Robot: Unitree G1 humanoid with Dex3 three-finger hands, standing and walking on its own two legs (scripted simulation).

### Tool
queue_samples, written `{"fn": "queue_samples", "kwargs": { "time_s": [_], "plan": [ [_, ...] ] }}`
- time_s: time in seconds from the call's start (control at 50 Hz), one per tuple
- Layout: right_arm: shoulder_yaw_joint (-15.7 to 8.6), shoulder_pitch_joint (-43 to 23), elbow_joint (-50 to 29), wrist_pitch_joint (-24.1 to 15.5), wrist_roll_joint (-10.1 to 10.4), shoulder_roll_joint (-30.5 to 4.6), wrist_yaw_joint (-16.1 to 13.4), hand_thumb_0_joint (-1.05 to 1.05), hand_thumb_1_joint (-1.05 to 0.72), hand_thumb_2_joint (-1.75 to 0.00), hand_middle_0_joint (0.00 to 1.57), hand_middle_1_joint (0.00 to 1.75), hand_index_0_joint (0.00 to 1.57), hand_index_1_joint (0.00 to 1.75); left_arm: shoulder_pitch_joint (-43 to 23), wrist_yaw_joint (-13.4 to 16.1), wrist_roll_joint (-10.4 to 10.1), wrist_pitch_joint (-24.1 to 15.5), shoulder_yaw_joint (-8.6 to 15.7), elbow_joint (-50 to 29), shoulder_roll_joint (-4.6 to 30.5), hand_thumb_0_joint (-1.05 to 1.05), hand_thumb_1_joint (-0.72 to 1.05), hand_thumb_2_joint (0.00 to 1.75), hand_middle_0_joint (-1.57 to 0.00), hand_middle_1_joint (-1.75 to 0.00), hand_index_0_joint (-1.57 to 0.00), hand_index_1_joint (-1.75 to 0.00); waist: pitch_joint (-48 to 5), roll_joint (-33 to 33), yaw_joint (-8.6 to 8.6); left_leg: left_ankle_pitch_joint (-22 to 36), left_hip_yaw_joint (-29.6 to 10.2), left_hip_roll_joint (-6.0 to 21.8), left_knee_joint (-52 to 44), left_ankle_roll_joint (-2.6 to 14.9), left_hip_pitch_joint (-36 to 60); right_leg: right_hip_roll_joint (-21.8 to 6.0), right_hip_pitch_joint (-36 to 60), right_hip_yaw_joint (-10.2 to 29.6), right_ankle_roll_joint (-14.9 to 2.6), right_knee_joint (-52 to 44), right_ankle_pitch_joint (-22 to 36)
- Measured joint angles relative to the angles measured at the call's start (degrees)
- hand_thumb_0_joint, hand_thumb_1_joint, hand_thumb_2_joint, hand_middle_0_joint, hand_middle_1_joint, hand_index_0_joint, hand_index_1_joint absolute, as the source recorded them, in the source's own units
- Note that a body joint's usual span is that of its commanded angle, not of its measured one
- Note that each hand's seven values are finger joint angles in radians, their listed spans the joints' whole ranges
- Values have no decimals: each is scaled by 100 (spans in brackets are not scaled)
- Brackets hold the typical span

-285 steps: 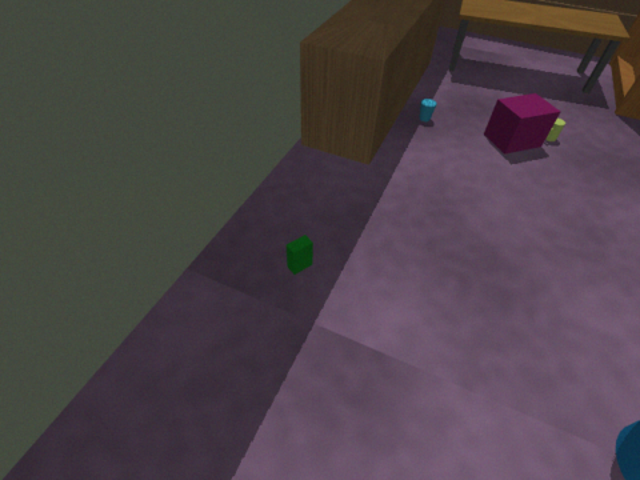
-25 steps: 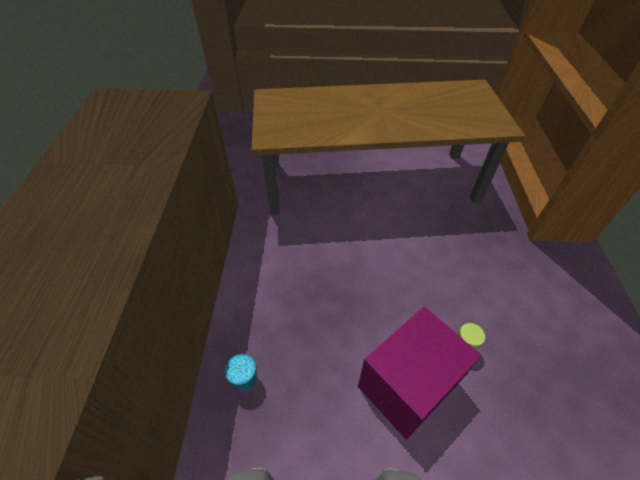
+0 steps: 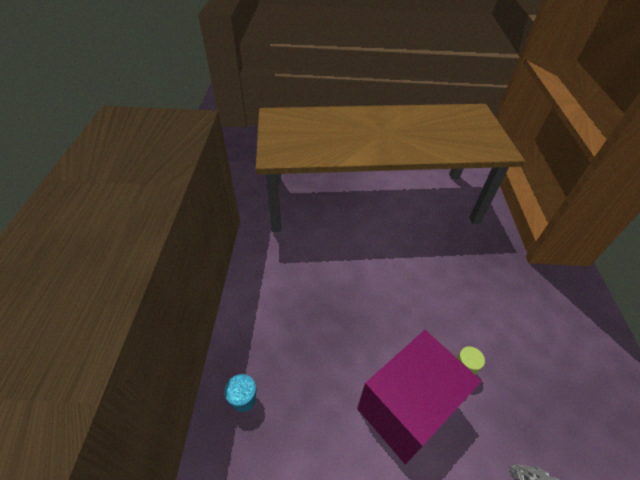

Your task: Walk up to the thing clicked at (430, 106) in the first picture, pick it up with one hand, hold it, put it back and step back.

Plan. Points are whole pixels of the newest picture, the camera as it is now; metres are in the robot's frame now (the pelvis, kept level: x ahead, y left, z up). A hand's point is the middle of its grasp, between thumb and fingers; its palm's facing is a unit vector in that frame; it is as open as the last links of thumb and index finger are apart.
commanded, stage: walk up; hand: left
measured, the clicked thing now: (242, 395) +0.46 +0.24 -0.72
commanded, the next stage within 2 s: stand in 0.80 s
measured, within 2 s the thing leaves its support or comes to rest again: neither
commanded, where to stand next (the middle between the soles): +0.06 +0.01 m, yaw +0 degrees
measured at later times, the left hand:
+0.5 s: hand out of the picture +0.08 +0.25 -0.15, palm faces -0.03 -0.94 -0.33, open 7.4 cm
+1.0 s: hand out of the picture +0.10 +0.25 -0.15, palm faces -0.03 -0.94 -0.34, open 7.4 cm
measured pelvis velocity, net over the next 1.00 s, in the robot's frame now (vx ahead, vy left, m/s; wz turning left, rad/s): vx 0.02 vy -0.01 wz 0.00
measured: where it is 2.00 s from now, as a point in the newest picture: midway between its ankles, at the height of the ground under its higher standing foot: outside the picture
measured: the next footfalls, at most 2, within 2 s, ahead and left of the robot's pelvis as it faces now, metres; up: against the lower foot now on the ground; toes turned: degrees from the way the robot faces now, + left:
none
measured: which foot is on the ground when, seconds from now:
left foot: down 0.00-1.00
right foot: down 0.00-1.00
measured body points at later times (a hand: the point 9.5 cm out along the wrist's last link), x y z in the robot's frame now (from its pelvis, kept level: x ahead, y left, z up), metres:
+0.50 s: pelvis +0.00 +0.00 +0.01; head +0.01 +0.00 +0.46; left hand +0.09 +0.30 -0.13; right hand +0.07 -0.31 -0.13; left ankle +0.03 +0.12 -0.74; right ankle +0.02 -0.14 -0.74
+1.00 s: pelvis +0.02 -0.01 +0.01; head +0.03 +0.00 +0.46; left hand +0.10 +0.30 -0.13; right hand +0.10 -0.30 -0.13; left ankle +0.03 +0.12 -0.74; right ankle +0.02 -0.14 -0.74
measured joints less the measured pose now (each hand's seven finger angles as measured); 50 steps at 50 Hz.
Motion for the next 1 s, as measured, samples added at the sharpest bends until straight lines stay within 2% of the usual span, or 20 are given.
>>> {"fn": "queue_samples", "kwargs": {
  "time_s": [0.2,0.5,1.0],
  "plan": [
    [-26,27,230,15,-33,-5,13,0,-91,-90,21,30,21,30,-132,-20,55,11,36,109,-68,0,90,90,-21,-30,-20,-30,-94,27,-50,223,28,-13,-469,-12,250,-2,210,13,2,-401,195],
    [-52,392,347,49,-66,23,11,0,-91,-90,21,30,21,30,-33,-27,97,46,101,136,-144,0,90,90,-21,-30,-21,-30,-92,-21,-165,246,21,16,-553,-32,281,31,262,2,-16,-532,240],
    [-41,304,179,-12,-112,81,-22,0,-91,-90,21,30,21,30,15,-16,107,74,80,-9,-87,0,90,90,-21,-30,-20,-30,-162,-60,-163,189,6,13,-628,-61,318,27,273,-16,-27,-537,139]
  ]
}}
